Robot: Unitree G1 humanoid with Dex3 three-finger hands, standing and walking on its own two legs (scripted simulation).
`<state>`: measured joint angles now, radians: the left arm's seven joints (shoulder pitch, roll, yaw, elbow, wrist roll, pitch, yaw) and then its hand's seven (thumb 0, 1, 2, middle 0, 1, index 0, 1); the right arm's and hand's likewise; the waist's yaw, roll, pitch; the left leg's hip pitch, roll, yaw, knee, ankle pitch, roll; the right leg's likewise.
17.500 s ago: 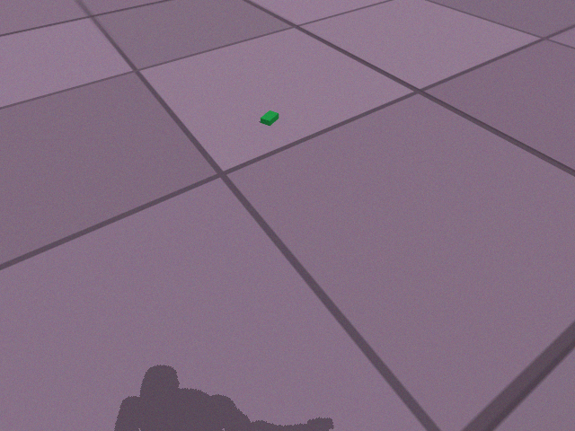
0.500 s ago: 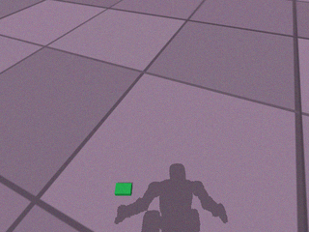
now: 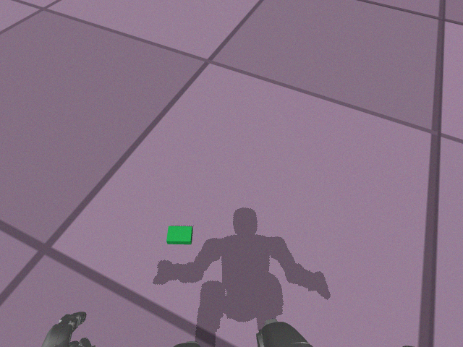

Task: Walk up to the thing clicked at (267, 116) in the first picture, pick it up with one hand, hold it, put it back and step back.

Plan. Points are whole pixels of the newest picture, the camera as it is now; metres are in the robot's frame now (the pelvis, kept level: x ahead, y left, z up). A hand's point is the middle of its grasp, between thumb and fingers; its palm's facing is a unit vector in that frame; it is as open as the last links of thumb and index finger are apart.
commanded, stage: walk up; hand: left
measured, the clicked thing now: (179, 235) +0.61 +0.20 -0.74
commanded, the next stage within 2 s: none
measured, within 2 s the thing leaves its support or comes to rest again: neither
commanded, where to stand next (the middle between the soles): +0.22 -0.02 m, yaw -2 degrees
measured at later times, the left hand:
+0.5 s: hand out of the picture -0.03 +0.23 -0.12, palm faces -0.05 -0.91 -0.41, open 7.4 cm
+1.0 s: hand out of the picture -0.18 +0.22 -0.15, palm faces -0.01 -0.93 -0.36, open 7.4 cm
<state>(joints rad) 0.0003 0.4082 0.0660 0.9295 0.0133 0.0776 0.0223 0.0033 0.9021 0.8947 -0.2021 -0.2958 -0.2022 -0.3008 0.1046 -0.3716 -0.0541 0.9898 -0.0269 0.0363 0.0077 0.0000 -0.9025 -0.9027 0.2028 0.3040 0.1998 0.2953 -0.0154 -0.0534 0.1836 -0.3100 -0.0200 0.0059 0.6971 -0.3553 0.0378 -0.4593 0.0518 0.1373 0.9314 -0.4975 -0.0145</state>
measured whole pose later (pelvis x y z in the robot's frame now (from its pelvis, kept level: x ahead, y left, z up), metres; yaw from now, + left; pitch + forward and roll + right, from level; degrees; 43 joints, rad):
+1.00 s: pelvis -0.26 -0.05 +0.00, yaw -2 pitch -2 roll +0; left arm 0.21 0.39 0.07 0.90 0.02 0.03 -0.01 0.00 0.90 0.89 -0.20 -0.30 -0.20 -0.30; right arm 0.13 -0.38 -0.04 0.86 -0.04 0.01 -0.01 0.00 -0.90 -0.90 0.21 0.30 0.20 0.30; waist 0.02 -0.03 0.12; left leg -0.33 0.04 0.00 0.66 -0.29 -0.01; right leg -0.19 0.01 0.07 0.62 -0.41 0.00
